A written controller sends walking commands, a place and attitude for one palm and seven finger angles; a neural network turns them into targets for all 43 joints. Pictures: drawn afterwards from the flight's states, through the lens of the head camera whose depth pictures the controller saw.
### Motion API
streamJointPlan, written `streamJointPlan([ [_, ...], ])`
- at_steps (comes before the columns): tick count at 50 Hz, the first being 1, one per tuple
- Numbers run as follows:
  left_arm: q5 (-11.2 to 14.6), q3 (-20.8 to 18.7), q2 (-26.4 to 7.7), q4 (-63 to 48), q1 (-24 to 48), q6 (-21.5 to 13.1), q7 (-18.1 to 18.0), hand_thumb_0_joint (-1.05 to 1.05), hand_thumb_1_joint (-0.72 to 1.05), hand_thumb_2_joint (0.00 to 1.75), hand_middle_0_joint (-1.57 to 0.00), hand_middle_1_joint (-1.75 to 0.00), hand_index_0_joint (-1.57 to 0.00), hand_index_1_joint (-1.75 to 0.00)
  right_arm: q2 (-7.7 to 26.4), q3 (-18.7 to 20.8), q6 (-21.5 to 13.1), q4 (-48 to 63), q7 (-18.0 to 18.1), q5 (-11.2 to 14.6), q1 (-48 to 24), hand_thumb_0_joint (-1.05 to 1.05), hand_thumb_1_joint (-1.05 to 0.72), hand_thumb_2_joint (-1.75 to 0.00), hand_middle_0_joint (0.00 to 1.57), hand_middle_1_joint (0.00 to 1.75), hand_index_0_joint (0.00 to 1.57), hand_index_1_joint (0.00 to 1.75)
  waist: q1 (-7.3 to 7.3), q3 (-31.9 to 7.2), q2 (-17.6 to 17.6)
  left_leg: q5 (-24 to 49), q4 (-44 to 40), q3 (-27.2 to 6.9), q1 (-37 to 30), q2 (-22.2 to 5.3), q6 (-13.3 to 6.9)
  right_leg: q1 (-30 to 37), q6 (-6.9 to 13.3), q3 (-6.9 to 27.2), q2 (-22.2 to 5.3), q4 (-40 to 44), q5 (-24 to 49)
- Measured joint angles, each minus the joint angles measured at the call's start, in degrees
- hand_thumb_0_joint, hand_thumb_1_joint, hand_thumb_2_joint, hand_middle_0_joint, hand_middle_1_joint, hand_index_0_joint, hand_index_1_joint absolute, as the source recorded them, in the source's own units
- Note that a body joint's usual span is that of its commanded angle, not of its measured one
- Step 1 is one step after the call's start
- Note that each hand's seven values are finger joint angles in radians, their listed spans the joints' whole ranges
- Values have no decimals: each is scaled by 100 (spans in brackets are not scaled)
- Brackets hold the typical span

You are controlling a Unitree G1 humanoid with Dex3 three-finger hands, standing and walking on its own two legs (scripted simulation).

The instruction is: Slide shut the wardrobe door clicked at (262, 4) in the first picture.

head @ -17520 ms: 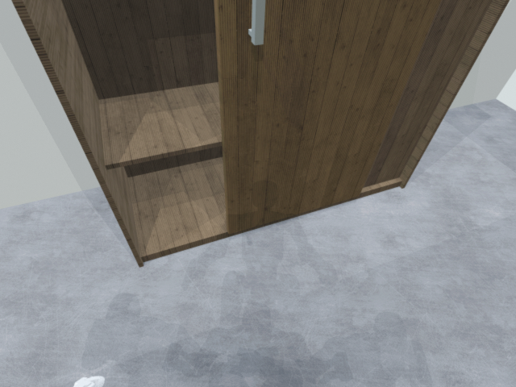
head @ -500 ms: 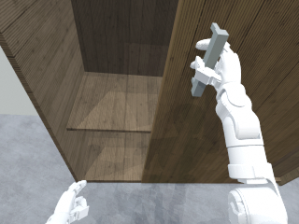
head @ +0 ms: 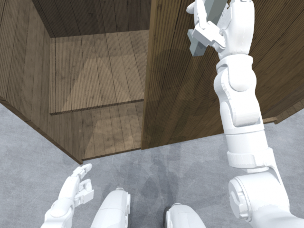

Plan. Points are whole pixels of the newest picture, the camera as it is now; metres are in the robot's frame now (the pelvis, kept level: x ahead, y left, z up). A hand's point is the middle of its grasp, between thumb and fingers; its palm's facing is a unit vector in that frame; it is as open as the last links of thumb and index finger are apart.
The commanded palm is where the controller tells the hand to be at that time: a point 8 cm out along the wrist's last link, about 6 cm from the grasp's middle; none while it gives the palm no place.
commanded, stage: step sideways, sliding the door along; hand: right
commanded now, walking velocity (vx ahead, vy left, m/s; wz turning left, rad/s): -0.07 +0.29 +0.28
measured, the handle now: (206, 5) +0.47 -0.09 +0.25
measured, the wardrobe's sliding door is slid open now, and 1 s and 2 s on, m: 0.37 0.14 0.00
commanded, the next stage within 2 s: stop walking and hold the door there in 1.66 s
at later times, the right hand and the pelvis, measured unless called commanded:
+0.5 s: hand (150, 28) +0.42 +0.01 +0.24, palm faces +0.14 +0.98 -0.13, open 6.6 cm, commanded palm +0.39 +0.03 +0.24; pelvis +0.02 +0.14 +0.00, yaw +2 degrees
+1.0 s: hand (52, 38) +0.39 +0.16 +0.24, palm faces +0.02 +1.00 -0.08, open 6.6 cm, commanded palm +0.36 +0.17 +0.24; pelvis -0.01 +0.22 +0.00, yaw +5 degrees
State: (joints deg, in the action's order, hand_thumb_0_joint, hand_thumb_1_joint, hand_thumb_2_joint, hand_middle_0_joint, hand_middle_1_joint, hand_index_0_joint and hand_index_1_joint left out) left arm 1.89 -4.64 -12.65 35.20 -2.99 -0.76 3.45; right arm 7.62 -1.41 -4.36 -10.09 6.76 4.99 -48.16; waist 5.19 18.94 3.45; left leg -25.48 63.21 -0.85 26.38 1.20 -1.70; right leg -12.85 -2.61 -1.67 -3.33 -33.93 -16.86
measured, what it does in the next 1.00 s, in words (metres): steps to the left: left foot, then right foot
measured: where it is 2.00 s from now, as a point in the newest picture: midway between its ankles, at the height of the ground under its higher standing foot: outside the picture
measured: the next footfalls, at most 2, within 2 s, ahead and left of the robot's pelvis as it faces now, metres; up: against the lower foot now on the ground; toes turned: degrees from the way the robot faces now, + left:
left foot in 0.18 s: +0.09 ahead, +0.23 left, +0.00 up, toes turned +3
right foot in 0.64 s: +0.07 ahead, -0.04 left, +0.00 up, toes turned -8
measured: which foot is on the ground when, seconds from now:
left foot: up 0.00-0.16, down 0.18-0.66, up 0.68-0.80, down 0.82-1.00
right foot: down 0.00-0.52, up 0.54-0.62, down 0.64-0.88, up 0.90-1.00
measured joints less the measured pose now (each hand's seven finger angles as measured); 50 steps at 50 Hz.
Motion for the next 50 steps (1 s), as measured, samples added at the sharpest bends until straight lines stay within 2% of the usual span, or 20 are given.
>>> streamJointPlan([
  [2, 4, -13, -11, -70, 63, 59, 33, 2, 91, 90, -20, -30, -19, -30, 17, 18, -2, 98, -38, -25, 64, -4, -72, -80, 48, 140, 18, 136, 84, 40, 92, 97, -110, -50, 21, -163, 58, 49, -102, 40, -203, -31, -31],
  [8, 73, 139, 169, -302, 134, 80, -59, 1, 91, 90, -20, -30, -19, -30, 260, 166, 90, 338, -111, -38, 285, -6, -70, -82, 51, 141, 18, 135, 421, 63, 248, 853, -1981, 86, -793, -404, 165, 257, -522, 77, -820, -269, -280],
  [10, 133, 219, 194, -310, 217, 22, -93, 1, 91, 90, -20, -30, -19, -30, 371, 333, 82, 388, -87, -87, 384, -8, -69, -82, 50, 141, 18, 133, 367, 87, 404, 995, -2560, 255, -1184, -267, 322, 176, -547, 200, -1050, -586, -345],
  [11, 166, 226, 161, -274, 293, 0, -115, 1, 91, 90, -20, -30, -20, -30, 379, 437, 37, 414, -57, -109, 465, -8, -69, -82, 50, 141, 18, 132, 252, 142, 570, 965, -2667, 399, -1308, -151, 315, 80, -401, 310, -1173, -763, 30],
  [12, 180, 225, 157, -213, 362, -4, -146, 1, 91, 90, -20, -30, -20, -30, 392, 527, 3, 447, -50, -111, 561, -8, -68, -82, 50, 141, 18, 131, 149, 146, 599, 962, -2736, 483, -1346, -125, 266, -54, -261, 405, -1165, -955, 140],
  [15, 154, 223, 144, -59, 430, -92, -271, 1, 91, 90, -20, -30, -20, -30, 377, 655, 11, 681, 17, -163, 872, -8, -67, -83, 50, 142, 20, 130, -8, -19, 287, 1073, -2900, 488, -1200, -284, 121, -263, 18, 371, -688, -861, -412],
  [17, 105, 187, 28, -58, 352, -186, -307, 1, 91, 90, -20, -30, -20, -30, 323, 621, 61, 869, 95, -139, 1036, -7, -67, -83, 50, 142, 22, 130, -64, -184, 232, 1228, -2903, 506, -1031, -263, 106, -101, 136, 1, -647, -18, 548],
  [21, 26, -18, -70, -196, 97, -242, -136, 1, 91, 90, -20, -30, -19, -30, 317, 490, 100, 924, 26, -100, 1010, -6, -68, -81, 49, 142, 22, 128, 136, -261, 17, 644, -2210, 215, -719, -156, 136, 165, -465, -259, -814, 411, 294],
  [24, 73, -10, -121, -263, 4, -285, -50, 1, 91, 90, -20, -30, -19, -30, 368, 545, 46, 897, 0, -132, 1014, -7, -69, -81, 50, 143, 21, 127, 185, -203, 59, 928, -2596, 212, -1026, -103, 71, 120, -569, -269, -1018, 26, 152],
  [26, 146, 11, -148, -216, 72, -261, -65, 1, 91, 90, -20, -30, -19, -30, 369, 624, -6, 920, 17, -151, 1077, -8, -69, -81, 50, 143, 20, 126, 13, -81, 253, 912, -2683, 403, -1203, 57, -36, -34, -363, -206, -1232, -377, 339],
  [28, 168, 18, -110, -116, 132, -241, -110, 2, 91, 90, -20, -30, -19, -30, 361, 642, -45, 1000, 42, -178, 1210, -8, -69, -81, 50, 143, 19, 127, -83, -131, 169, 922, -2746, 415, -1151, 21, -118, -281, -156, -52, -978, -846, -208],
  [30, 146, 50, -78, -43, 157, -289, -177, 2, 91, 90, -20, -30, -19, -30, 328, 595, -37, 1173, 108, -196, 1369, -7, -69, -81, 49, 144, 19, 127, -124, -230, 25, 1049, -2887, 332, -1045, -37, -153, -327, -16, -73, -614, -695, -566],
  [32, 105, 75, -92, -25, 150, -325, -204, 2, 91, 90, -20, -30, -19, -30, 272, 502, 5, 1339, 157, -142, 1473, -6, -70, -80, 48, 144, 20, 126, -151, -341, 12, 1208, -2902, 297, -903, 29, -138, -108, 95, -345, -545, 107, 485],
  [37, -17, 17, 35, -139, 34, -299, -6, 2, 91, 90, -20, -30, -19, -30, 157, 243, -45, 1141, 77, -160, 1247, -5, -72, -78, 46, 142, 17, 125, 84, -321, -110, 414, -1773, 138, -557, 21, 53, 136, -405, -588, -759, 352, 284],
  [41, 25, 168, 135, -211, 44, -210, 52, 2, 91, 90, -20, -30, -19, -30, 157, 263, -45, 1006, 88, -140, 1131, -5, -72, -78, 47, 142, 16, 125, 228, -299, 50, 677, -2159, 210, -963, -142, 92, 78, -626, -559, -1082, 25, 154],
  [42, 53, 210, 163, -207, 86, -183, 46, 2, 91, 90, -20, -30, -19, -30, 178, 304, -36, 977, 85, -126, 1089, -6, -72, -78, 47, 142, 16, 124, 234, -272, 117, 485, -2306, 272, -1079, -65, 76, 25, -634, -508, -1189, -120, 109],
  [44, 123, 243, 171, -149, 212, -115, 15, 2, 91, 90, -20, -30, -20, -30, 158, 389, -76, 913, 102, -122, 1048, -6, -72, -79, 48, 142, 15, 125, 101, -138, 345, 561, -2428, 467, -1210, 128, -134, -138, -315, -320, -1380, -436, 316],
  [45, 139, 259, 191, -92, 262, -75, -16, 2, 91, 90, -20, -30, -20, -30, 163, 411, -87, 906, 116, -123, 1077, -6, -72, -79, 48, 142, 15, 125, 31, -133, 323, 652, -2465, 500, -1206, 120, -227, -254, -192, -200, -1285, -662, 177],
  [48, 123, 262, 217, 32, 273, -75, -118, 2, 91, 90, -20, -30, -20, -30, 102, 386, -15, 1061, 205, -98, 1299, -5, -72, -79, 47, 141, 17, 126, -70, -294, 84, 807, -2664, 396, -1090, 4, -265, -381, 48, -18, -662, -924, -571],
  [50, 87, 252, 181, 64, 225, -114, -169, 2, 91, 90, -20, -30, -20, -30, 45, 319, 71, 1207, 289, -90, 1439, -4, -72, -79, 44, 141, 18, 127, -118, -440, -22, 938, -2761, 318, -989, 26, -266, -127, 139, -235, -474, -216, 150],
])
